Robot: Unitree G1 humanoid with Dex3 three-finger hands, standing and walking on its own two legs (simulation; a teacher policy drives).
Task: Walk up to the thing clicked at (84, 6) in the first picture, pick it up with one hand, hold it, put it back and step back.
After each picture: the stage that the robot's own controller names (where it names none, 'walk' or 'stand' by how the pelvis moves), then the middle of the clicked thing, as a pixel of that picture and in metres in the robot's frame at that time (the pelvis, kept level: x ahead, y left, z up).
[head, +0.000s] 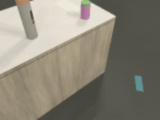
stand; (85, 10) +1.04 +0.00 -0.07
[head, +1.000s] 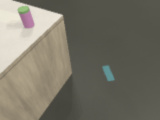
walk; (26, 17) +0.88 +0.31 -0.04
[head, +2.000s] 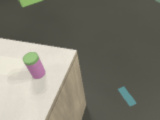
stand; (34, 65) +0.48 +0.28 -0.04
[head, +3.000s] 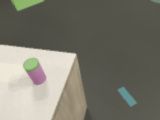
walk; (35, 71) +0.46 +0.28 -0.05
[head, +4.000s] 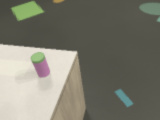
stand; (40, 65) +0.55 +0.26 -0.04
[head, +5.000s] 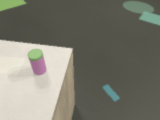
stand; (37, 62) +0.53 +0.27 -0.06
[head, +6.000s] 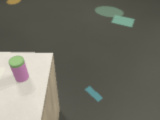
stand; (19, 69) +0.51 +0.33 -0.06
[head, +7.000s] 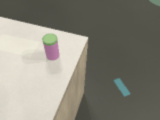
stand; (51, 47) +0.57 +0.21 -0.05
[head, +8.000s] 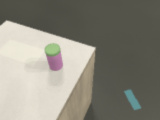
stand; (54, 57) +0.52 +0.18 -0.05
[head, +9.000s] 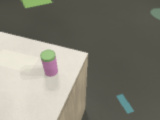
stand; (49, 63) +0.52 +0.20 -0.04
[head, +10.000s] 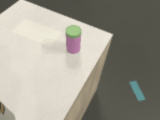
stand; (73, 40) +0.57 +0.13 -0.03
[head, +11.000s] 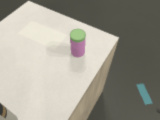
stand; (77, 43) +0.56 +0.11 -0.04
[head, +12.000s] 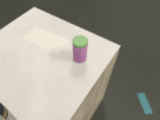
stand; (80, 49) +0.55 +0.09 -0.05
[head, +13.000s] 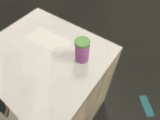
stand; (82, 50) +0.56 +0.07 -0.05
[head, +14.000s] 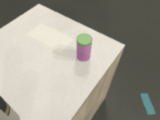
stand; (83, 48) +0.56 +0.07 -0.04
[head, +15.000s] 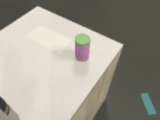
stand; (82, 48) +0.56 +0.07 -0.04
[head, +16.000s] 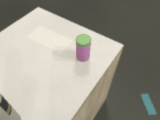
stand; (83, 48) +0.56 +0.07 -0.04
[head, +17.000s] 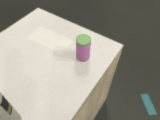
stand; (83, 48) +0.57 +0.07 -0.04
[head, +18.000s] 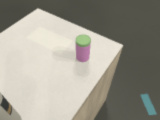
stand; (82, 48) +0.57 +0.07 -0.04
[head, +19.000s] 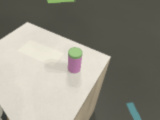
stand; (74, 60) +0.56 +0.07 -0.06
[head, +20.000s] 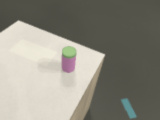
stand; (68, 59) +0.55 +0.07 -0.06
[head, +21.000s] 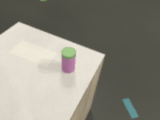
stand; (68, 60) +0.55 +0.08 -0.06
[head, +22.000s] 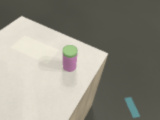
rise first; (69, 58) +0.53 +0.09 -0.07
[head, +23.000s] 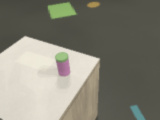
rise first; (63, 64) +0.59 +0.15 -0.06
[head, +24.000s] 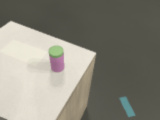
go down; (56, 59) +0.55 +0.14 -0.06
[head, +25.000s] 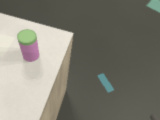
go down; (29, 46) +0.53 +0.16 -0.02
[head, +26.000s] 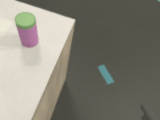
close in; (27, 30) +0.56 +0.15 +0.01
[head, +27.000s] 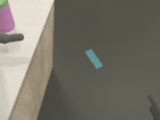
close; out of the picture +0.59 +0.16 +0.04
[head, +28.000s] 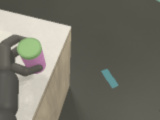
lift; (33, 57) +0.43 +0.12 +0.06
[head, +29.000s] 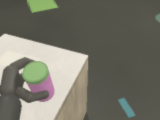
lift; (40, 82) +0.31 +0.13 +0.13
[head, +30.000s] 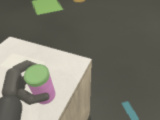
hold; (41, 85) +0.31 +0.14 +0.12
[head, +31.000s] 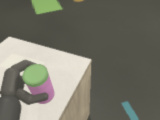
hold; (40, 85) +0.31 +0.14 +0.12
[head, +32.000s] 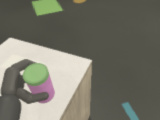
crouch; (40, 84) +0.31 +0.14 +0.12
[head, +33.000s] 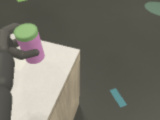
crouch; (30, 44) +0.44 +0.15 +0.14
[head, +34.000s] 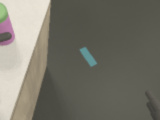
lower; out of the picture +0.53 +0.16 +0.03
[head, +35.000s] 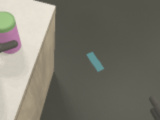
lower; (6, 34) +0.51 +0.15 +0.03
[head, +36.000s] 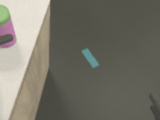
lower; (1, 27) +0.53 +0.15 +0.04
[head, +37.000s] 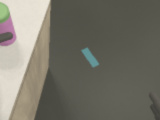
lower; (0, 25) +0.53 +0.15 +0.04
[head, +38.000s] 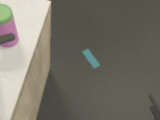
loosen; (3, 27) +0.53 +0.15 +0.04
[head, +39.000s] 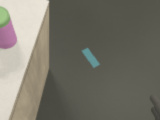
withdraw; (1, 29) +0.52 +0.15 +0.04
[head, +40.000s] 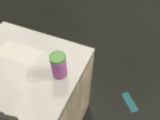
sink last; (58, 65) +0.49 +0.12 -0.03
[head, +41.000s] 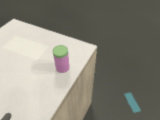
stand; (61, 59) +0.53 +0.13 -0.03
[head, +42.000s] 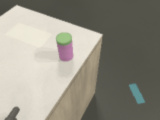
stand; (65, 47) +0.55 +0.12 -0.01
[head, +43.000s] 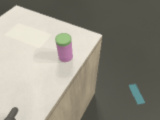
stand; (64, 48) +0.55 +0.12 -0.01
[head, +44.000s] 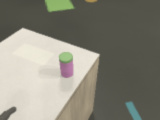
stand; (66, 65) +0.56 +0.10 -0.05
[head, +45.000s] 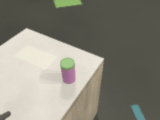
stand; (68, 71) +0.51 +0.11 -0.07
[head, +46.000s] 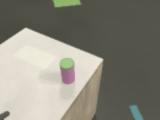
stand; (67, 71) +0.51 +0.11 -0.07
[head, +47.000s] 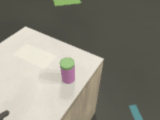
walk; (67, 71) +0.51 +0.11 -0.07
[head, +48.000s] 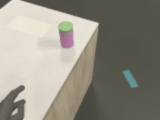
walk; (66, 35) +0.64 +0.08 -0.05
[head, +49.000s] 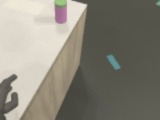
walk; (60, 11) +0.82 +0.08 -0.04
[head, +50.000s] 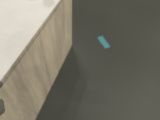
walk; out of the picture +1.05 +0.20 -0.04
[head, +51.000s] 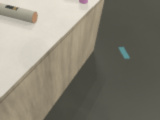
stand; out of the picture +1.15 +0.02 -0.05
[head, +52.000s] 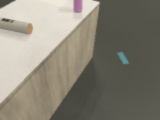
stand; (78, 3) +1.13 +0.05 -0.07
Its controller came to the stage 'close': yes
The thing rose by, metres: 0.21
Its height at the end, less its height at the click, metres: +0.00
